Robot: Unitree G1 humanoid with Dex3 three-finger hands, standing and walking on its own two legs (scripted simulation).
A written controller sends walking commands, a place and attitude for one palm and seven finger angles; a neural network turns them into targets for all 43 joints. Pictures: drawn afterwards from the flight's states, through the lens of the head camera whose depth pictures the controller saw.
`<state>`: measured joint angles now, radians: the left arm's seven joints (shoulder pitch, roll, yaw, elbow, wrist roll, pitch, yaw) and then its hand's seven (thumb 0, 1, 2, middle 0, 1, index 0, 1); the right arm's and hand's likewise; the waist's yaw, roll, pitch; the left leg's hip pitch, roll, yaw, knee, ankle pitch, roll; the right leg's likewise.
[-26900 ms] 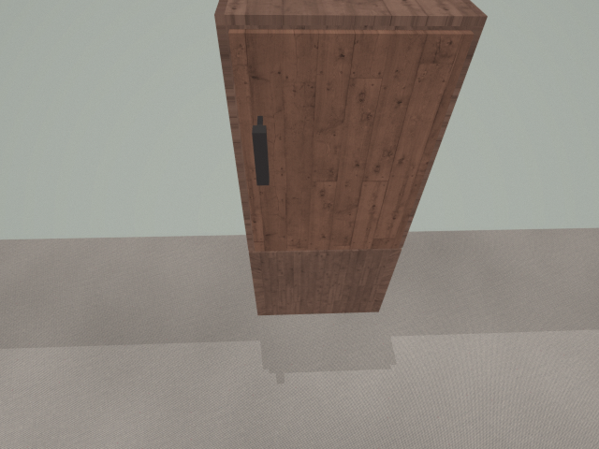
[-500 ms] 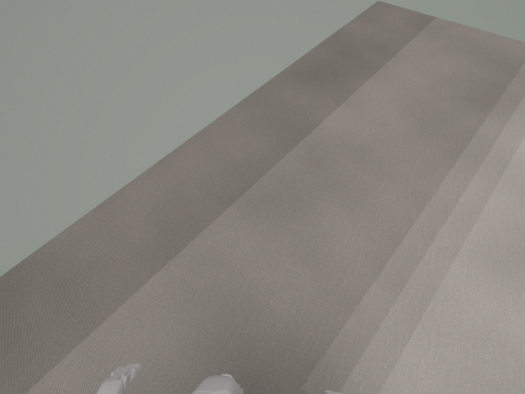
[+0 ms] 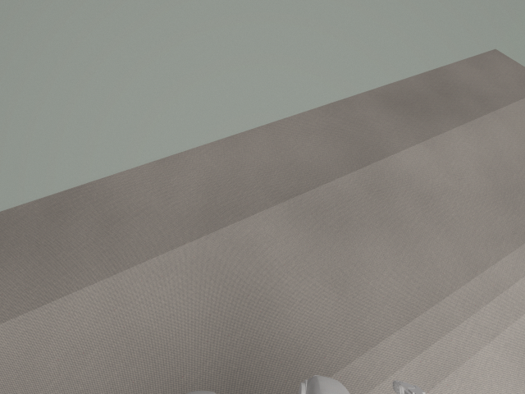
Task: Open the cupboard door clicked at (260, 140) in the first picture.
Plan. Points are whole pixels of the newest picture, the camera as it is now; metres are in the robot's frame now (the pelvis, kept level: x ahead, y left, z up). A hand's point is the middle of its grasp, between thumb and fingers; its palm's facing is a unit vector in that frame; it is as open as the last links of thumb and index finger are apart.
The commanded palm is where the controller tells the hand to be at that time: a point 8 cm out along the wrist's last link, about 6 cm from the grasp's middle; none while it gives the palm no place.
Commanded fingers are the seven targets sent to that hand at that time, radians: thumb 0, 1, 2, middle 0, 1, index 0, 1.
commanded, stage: turn to face it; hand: left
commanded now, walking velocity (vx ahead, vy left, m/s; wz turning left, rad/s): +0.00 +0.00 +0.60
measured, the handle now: out of the picture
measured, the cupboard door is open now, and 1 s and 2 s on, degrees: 44 44 44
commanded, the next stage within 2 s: take the last steps up to it in 1.96 s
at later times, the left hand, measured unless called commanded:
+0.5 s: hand out of the picture +0.03 +0.15 -0.15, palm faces +0.30 -0.93 -0.23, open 7.4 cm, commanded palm none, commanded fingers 0.00 0.90 0.90 -0.20 -0.30 -0.20 -0.30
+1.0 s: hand out of the picture +0.00 +0.17 -0.15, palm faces +0.56 -0.77 -0.30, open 7.4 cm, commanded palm none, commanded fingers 0.00 0.90 0.90 -0.20 -0.30 -0.20 -0.30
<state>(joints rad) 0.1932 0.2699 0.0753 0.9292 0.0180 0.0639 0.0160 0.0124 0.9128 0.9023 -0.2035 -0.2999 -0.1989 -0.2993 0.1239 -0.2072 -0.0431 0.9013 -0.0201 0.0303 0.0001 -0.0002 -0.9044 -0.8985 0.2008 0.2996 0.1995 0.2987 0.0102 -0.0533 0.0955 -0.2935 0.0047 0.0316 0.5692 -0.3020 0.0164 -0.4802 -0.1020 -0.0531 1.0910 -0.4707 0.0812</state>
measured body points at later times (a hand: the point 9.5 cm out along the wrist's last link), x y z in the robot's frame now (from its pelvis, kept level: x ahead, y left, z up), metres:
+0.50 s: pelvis +0.01 -0.05 +0.01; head +0.06 -0.04 +0.45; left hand +0.02 +0.20 -0.14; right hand +0.16 -0.28 -0.14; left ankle -0.04 +0.07 -0.68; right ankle +0.02 -0.16 -0.73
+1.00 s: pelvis +0.03 -0.07 -0.01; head +0.07 -0.06 +0.44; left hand -0.03 +0.21 -0.13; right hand +0.24 -0.24 -0.16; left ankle -0.03 +0.07 -0.73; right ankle +0.10 -0.16 -0.74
